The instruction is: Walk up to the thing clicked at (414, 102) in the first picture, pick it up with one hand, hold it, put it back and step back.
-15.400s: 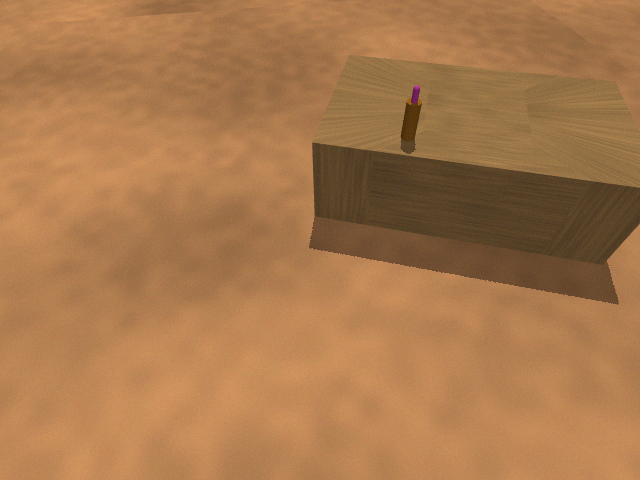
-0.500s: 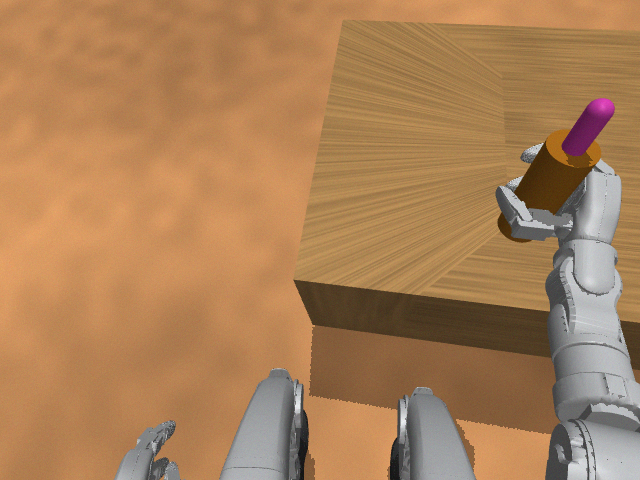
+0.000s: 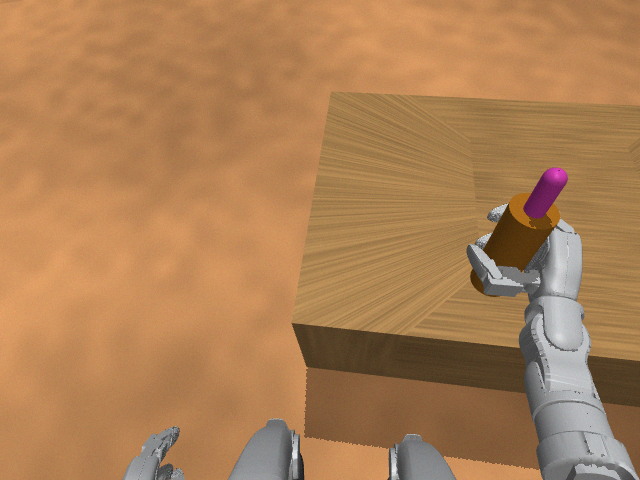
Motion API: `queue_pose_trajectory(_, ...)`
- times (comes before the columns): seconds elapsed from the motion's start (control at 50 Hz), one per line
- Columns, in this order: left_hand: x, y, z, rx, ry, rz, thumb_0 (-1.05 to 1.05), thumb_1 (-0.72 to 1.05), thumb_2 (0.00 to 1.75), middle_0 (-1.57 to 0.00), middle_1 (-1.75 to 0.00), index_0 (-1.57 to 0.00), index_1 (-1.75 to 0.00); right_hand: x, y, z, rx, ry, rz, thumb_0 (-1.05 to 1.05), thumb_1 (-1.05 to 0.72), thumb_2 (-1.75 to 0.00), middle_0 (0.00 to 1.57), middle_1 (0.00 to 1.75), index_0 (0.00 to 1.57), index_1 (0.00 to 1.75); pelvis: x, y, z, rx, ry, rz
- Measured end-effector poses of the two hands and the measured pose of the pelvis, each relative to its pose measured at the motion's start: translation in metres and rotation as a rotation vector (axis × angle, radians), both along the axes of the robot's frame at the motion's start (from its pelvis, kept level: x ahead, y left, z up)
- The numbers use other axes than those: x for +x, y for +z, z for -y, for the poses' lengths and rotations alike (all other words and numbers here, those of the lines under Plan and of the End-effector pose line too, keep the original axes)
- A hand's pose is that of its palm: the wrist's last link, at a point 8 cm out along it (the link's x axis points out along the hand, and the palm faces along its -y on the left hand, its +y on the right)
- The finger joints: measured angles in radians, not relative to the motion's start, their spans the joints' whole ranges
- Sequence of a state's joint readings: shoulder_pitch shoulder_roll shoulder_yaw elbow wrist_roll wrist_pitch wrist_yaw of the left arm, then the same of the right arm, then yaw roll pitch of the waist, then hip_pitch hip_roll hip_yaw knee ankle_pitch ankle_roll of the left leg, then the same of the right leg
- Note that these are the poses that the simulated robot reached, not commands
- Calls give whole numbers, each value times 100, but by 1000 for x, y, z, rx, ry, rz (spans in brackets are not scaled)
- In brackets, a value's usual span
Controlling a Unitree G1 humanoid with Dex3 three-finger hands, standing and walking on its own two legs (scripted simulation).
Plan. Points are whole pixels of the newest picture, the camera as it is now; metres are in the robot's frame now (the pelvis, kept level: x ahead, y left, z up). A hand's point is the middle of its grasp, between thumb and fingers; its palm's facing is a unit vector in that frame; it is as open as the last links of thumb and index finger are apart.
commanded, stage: lift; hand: right
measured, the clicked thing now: (518, 235) +0.38 -0.19 +0.06
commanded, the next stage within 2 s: hold in 0.46 s
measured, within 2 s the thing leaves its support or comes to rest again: neither
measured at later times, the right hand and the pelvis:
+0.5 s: hand (507, 252) +0.36 -0.18 +0.05, palm faces +0.21 +0.98 -0.02, open 7.7 cm; pelvis +0.01 +0.00 +0.02, yaw +0 degrees
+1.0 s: hand (514, 257) +0.35 -0.18 +0.07, palm faces +0.21 +0.98 -0.01, open 7.7 cm; pelvis +0.01 +0.00 +0.03, yaw +0 degrees
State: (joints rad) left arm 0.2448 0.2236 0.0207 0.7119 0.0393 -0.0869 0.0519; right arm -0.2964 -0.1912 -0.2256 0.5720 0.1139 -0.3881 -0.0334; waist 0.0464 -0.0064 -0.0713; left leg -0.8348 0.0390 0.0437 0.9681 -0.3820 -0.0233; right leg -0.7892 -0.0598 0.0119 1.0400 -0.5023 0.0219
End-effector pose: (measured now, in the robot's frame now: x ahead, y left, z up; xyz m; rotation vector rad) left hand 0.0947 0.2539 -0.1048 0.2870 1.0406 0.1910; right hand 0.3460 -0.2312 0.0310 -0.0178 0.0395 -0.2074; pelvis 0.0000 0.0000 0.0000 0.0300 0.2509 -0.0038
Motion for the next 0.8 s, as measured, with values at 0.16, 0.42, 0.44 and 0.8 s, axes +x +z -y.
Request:
queue_pose_trajectory(0.16,4,7,3,-13,6,2,0,90,90,-19,-29,-19,-30,-3,12,-5,4,1,5,3,12,-113,88,120,83,119,6,10,-1,-3,0,27)
queue_pose_trajectory(0.42,18,19,6,-18,-2,33,0,90,89,-19,-30,-20,-30,-13,22,-6,6,-3,9,3,12,-113,88,120,83,119,11,19,-1,-5,1,64)
queue_pose_trajectory(0.44,19,19,6,-18,-2,37,0,90,89,-19,-30,-20,-30,-13,23,-6,4,-3,9,3,12,-113,88,120,83,119,11,20,-1,-5,1,67)
queue_pose_trajectory(0.8,33,31,13,-25,-22,74,1,91,89,-20,-30,-20,-30,-25,32,-3,4,-1,9,3,12,-113,88,119,83,119,13,28,3,-6,0,101)
